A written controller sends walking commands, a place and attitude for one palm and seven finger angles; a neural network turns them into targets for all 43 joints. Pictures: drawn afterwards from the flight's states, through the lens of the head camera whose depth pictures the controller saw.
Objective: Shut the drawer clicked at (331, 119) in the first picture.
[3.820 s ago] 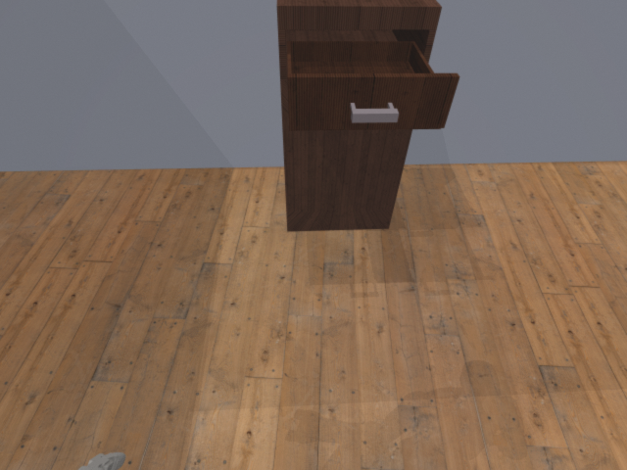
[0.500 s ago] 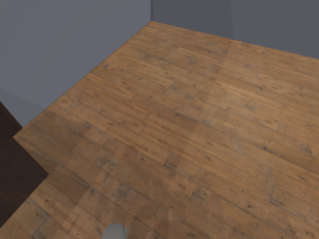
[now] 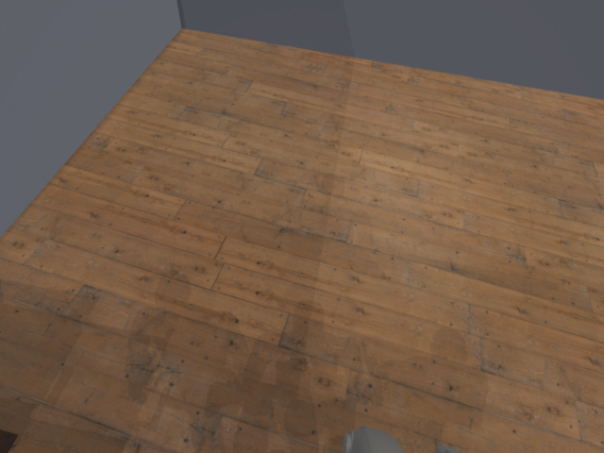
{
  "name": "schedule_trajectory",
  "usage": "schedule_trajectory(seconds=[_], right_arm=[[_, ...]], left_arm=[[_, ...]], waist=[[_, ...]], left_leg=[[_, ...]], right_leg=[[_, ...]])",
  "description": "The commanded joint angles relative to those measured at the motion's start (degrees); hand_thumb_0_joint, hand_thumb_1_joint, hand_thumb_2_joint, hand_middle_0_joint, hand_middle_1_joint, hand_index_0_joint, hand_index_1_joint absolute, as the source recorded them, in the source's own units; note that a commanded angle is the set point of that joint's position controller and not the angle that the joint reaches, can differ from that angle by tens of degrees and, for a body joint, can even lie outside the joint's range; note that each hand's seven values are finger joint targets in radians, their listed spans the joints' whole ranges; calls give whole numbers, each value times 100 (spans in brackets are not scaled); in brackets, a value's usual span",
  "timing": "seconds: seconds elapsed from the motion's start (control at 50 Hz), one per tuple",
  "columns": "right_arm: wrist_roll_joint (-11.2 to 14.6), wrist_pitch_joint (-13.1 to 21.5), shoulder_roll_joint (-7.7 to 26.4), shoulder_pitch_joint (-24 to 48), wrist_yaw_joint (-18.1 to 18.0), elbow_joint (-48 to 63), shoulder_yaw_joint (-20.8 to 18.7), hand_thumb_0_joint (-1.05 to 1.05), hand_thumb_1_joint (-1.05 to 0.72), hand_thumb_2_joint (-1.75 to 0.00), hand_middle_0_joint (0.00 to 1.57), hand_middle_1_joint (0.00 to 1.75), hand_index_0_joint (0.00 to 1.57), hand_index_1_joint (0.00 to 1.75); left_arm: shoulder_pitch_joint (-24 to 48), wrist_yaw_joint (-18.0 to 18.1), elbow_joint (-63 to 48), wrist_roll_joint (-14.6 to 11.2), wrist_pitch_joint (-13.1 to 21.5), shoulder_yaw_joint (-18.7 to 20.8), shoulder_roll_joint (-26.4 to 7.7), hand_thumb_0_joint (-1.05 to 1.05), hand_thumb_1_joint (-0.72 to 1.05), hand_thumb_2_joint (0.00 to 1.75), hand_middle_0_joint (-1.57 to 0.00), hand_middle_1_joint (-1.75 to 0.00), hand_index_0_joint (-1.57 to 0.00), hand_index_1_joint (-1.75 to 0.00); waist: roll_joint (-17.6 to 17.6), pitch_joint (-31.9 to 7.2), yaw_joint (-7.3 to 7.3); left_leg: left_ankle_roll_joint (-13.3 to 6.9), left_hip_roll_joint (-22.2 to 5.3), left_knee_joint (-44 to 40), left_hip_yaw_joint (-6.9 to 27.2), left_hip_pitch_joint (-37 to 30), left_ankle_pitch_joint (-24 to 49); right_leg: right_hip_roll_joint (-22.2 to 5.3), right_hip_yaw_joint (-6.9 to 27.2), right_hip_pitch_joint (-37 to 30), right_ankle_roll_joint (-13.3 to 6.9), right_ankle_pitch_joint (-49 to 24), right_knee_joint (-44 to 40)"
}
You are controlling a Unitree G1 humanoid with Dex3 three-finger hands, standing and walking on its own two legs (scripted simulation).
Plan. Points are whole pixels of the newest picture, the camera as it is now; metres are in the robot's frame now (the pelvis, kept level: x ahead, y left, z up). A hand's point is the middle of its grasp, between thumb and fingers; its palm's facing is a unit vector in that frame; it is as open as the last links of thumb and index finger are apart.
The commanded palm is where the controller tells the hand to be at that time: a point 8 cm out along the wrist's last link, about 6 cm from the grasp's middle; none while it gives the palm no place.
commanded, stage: walk to a spot facing it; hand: left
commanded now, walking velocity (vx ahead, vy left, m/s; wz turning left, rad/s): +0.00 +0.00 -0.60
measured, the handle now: out of the picture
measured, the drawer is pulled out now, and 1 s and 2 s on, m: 0.30 0.30 0.30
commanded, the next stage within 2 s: none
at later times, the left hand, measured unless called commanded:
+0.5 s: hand (228, 396) +0.21 +0.13 -0.15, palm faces -0.26 -0.93 -0.25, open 7.4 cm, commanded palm none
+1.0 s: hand (208, 378) +0.24 +0.17 -0.17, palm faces -0.50 -0.84 -0.20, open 7.4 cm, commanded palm none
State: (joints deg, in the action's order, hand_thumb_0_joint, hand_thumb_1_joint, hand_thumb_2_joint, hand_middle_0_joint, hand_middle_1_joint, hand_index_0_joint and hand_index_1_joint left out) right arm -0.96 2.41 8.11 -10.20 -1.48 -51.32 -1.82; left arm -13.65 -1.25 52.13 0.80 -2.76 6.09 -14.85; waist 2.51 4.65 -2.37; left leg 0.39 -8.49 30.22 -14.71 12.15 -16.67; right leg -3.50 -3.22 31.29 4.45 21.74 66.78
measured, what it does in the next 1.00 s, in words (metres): steps on the spot, turning right: right foot, then left foot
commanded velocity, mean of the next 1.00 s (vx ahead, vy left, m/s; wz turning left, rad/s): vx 0.00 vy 0.00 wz -0.60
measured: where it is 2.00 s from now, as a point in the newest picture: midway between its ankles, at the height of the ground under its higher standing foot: outside the picture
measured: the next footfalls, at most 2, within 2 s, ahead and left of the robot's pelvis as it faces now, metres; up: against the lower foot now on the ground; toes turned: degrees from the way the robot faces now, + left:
right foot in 0.20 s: +0.12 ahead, -0.13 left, +0.00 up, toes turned -15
left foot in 0.68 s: +0.14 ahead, +0.10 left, +0.00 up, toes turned -21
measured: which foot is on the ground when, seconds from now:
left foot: down 0.00-0.20, up 0.22-0.66, down 0.68-1.00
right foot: up 0.00-0.18, down 0.20-0.70, up 0.72-1.00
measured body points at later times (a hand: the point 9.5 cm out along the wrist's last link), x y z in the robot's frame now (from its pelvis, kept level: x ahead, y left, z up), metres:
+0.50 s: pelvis +0.06 -0.03 +0.00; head +0.10 -0.06 +0.45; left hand +0.22 +0.18 -0.13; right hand +0.06 -0.29 -0.15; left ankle +0.09 +0.13 -0.67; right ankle +0.08 -0.12 -0.74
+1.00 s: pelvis +0.08 +0.02 +0.00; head +0.13 +0.02 +0.45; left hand +0.27 +0.21 -0.16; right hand -0.01 -0.22 -0.13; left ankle +0.10 +0.11 -0.74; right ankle -0.03 -0.09 -0.66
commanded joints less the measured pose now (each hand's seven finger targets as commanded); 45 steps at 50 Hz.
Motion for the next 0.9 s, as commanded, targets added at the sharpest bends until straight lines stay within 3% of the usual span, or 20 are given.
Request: schedule_trajectory(seconds=[0.0, 0.1, 0.14, 0.16, 0.18, 0.2, 0.22, 0.24, 0.26, 0.3, 0.36, 0.54, 0.62, 0.64, 0.68, 0.7, 0.72, 0.76, 0.8, 0.88], right_arm=[[-49, -34, 1077, -326, 4, 250, -321, 0, -90, -90, 20, 30, 20, 30], [-84, -123, 1373, -391, 56, 230, -448, 0, -90, -90, 20, 30, 20, 30], [-76, -163, 1463, -470, 74, 240, -462, 0, -90, -90, 20, 30, 20, 30], [-48, -182, 1382, -569, 118, 280, -435, 0, -90, -90, 20, 30, 20, 30], [-3, -204, 964, -524, 170, 511, -305, 0, -90, -90, 20, 30, 20, 30], [33, -266, 933, -313, 90, 702, -270, 0, -90, -90, 20, 30, 20, 30], [58, -311, 1069, -269, 31, 659, -286, 0, -90, -90, 20, 30, 20, 30], [50, -318, 1004, -163, 32, 632, -276, 0, -90, -90, 20, 30, 20, 30], [11, -334, 1117, -178, 43, 520, -292, 0, -90, -90, 20, 30, 20, 30], [-34, -408, 1067, -348, 46, 364, -281, 0, -90, -90, 20, 30, 20, 30], [-40, -455, 1000, -488, 29, 260, -262, 0, -90, -90, 20, 30, 20, 30], [41, -361, 830, -5, -3, 492, -238, 0, -90, -90, 20, 30, 20, 30], [91, -276, 816, -513, -69, 363, -252, 0, -90, -90, 20, 30, 20, 30], [90, -226, 936, -796, -103, 284, -270, 0, -90, -90, 20, 30, 20, 30], [-15, -217, 1701, -596, -98, 484, -392, 0, -90, -90, 20, 30, 20, 30], [-47, -246, 1638, -329, -88, 588, -338, 0, -90, -90, 20, 30, 20, 30], [-42, -218, 1231, 120, -114, 608, -249, 0, -90, -90, 20, 30, 20, 30], [-25, -169, 1097, 352, -132, 737, -188, 0, -90, -90, 20, 30, 20, 30], [-32, -143, 1094, -13, -135, 597, -217, 0, -90, -90, 20, 30, 20, 30], [-20, -136, 1137, -720, -128, 325, -279, 0, -90, -90, 20, 30, 20, 30]], left_arm=[[5, -72, -487, 60, -10, 0, 163, 0, 90, 90, -20, -30, -20, -30], [388, -74, -682, 74, 97, -23, 66, 0, 90, 90, -20, -30, -20, -30], [100, -52, -636, 82, 191, -2, -125, 0, 90, 90, -20, -30, -20, -30], [-398, -14, -520, 106, 281, 54, -448, 0, 90, 90, -20, -30, -20, -30], [-888, 67, -418, 137, 376, 192, -1164, 0, 90, 90, -20, -30, -20, -30], [-1111, 147, -344, -9, 335, 267, -1594, 0, 90, 90, -20, -30, -20, -30], [-904, 214, -369, -39, 291, 244, -1408, 0, 90, 90, -20, -30, -20, -30], [-411, 234, -514, -35, 260, 216, -1195, 0, 90, 90, -20, -30, -20, -30], [116, 258, -641, -32, 225, 141, -961, 0, 90, 90, -20, -30, -20, -30], [444, 250, -722, -34, 257, 29, -733, 0, 90, 90, -20, -30, -20, -30], [441, 242, -658, 10, 273, 36, -747, 0, 90, 90, -20, -30, -20, -30], [119, 191, -532, 54, 194, 104, -845, 0, 90, 90, -20, -30, -20, -30], [371, 195, -582, 32, 129, 121, -805, 0, 90, 90, -20, -30, -20, -30], [458, 183, -627, -6, 109, 92, -678, 0, 90, 90, -20, -30, -20, -30], [338, 103, -799, -17, 81, 23, -211, 0, 90, 90, -20, -30, -20, -30], [319, 81, -718, 68, 65, 95, -458, 0, 90, 90, -20, -30, -20, -30], [-8, 70, -493, 122, -6, 170, -514, 0, 90, 90, -20, -30, -20, -30], [-119, -25, -369, 112, -23, 198, -479, 0, 90, 90, -20, -30, -20, -30], [-120, -29, -347, 80, -36, 139, -322, 0, 90, 90, -20, -30, -20, -30], [236, -31, -428, 43, -43, 57, -167, 0, 90, 90, -20, -30, -20, -30]], waist=[[-1425, -266, 218], [-1412, -332, 339], [-1044, -608, 156], [-383, -925, -126], [1325, -1254, -360], [1494, -1664, -410], [1001, -1526, -302], [1107, -1256, -178], [697, -1086, 27], [394, -892, 267], [364, -805, 317], [565, -981, 73], [625, -1084, 313], [374, -1162, 459], [-2135, -699, 381], [-1512, -438, 350], [-1519, -307, 66], [-1188, -265, -14], [-1179, -357, 101], [-1163, -455, 381]], left_leg=[[-546, -1208, -1077, 206, -141, 2758], [-477, -1395, -526, 54, -461, 2621], [-231, -1300, 447, -119, -439, 2915], [48, -1124, 1630, -255, 204, 2485], [390, -180, 3262, -247, 1888, -1147], [442, 179, 4348, 751, 2284, -2308], [359, 18, 4485, 1335, 2234, -1976], [353, -43, 4474, 1372, 2354, -1559], [401, -114, 4363, 1409, 2218, -1049], [480, -37, 4001, 1352, 1842, -529], [526, 97, 3456, 1330, 1660, -443], [426, 550, 1641, 1344, 1195, -790], [296, 735, 15, 1323, 141, -183], [228, 548, -703, 1382, -621, 272], [-484, -1743, -1821, 3555, -847, 509], [-794, -1937, -1765, 3420, -138, 614], [-596, -1467, -1794, 2749, 160, 616], [-397, -917, -1498, 1844, 169, 1319], [-419, -775, -1214, 1382, -413, 2408], [-605, -938, -958, 1238, -1131, 3327]], right_leg=[[-181, -154, -124, 32, -487, -939], [-32, -371, -628, -111, -469, -2335], [176, -505, -1453, -247, -759, -3134], [35, -183, -2536, -423, -1538, -3777], [-1480, 2155, -3611, -1073, -3733, -4142], [-2208, 2980, -3539, -1686, -5121, -4280], [-1995, 2528, -3260, -1755, -4283, -4380], [-1659, 2400, -2894, -1591, -3332, -4566], [-1367, 2062, -2615, -1462, -2907, -4552], [-1018, 1575, -1980, -1255, -2855, -4686], [-895, 1551, -1789, -1275, -2627, -4766], [-769, 2415, -2014, -1429, -2480, -4665], [-518, 2597, -1605, -1101, -2584, -4284], [-227, 2376, -1115, -837, -2115, -3969], [898, 815, 560, -182, 971, -1685], [553, 845, 351, -123, 882, -675], [463, 952, 296, -15, 346, -221], [393, 678, 269, 15, -69, 387], [384, 565, 439, 115, -180, 565], [223, 330, 514, 194, -8, 25]])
